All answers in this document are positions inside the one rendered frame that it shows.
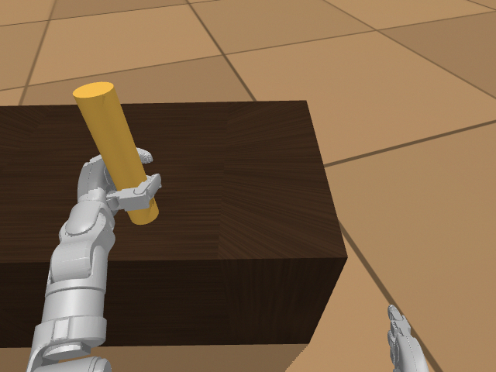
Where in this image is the can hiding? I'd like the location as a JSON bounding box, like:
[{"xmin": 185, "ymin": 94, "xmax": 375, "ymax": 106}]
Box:
[{"xmin": 73, "ymin": 82, "xmax": 159, "ymax": 225}]

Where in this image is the left robot hand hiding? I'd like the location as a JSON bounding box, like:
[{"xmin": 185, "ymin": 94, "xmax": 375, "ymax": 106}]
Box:
[{"xmin": 77, "ymin": 148, "xmax": 162, "ymax": 217}]

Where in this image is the right robot hand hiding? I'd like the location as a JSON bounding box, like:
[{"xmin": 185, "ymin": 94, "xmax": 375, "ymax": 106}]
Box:
[{"xmin": 387, "ymin": 305, "xmax": 429, "ymax": 372}]

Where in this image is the left robot arm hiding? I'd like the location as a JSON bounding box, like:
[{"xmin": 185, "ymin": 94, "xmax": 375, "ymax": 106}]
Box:
[{"xmin": 26, "ymin": 201, "xmax": 115, "ymax": 372}]

